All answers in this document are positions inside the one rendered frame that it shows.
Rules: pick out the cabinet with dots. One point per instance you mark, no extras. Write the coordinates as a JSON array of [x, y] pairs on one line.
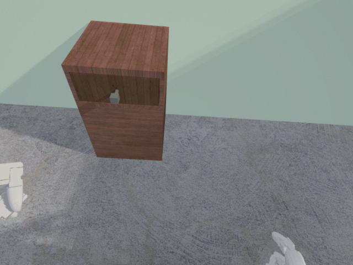
[[127, 131]]

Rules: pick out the right robot hand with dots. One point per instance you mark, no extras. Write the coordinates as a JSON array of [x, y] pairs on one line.
[[292, 257]]

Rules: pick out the drawer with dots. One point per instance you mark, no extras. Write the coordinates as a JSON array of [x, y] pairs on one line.
[[132, 90]]

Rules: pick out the handle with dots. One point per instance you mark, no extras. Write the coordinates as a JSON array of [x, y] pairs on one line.
[[114, 97]]

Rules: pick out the left robot hand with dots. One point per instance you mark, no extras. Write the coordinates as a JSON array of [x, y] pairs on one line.
[[11, 190]]

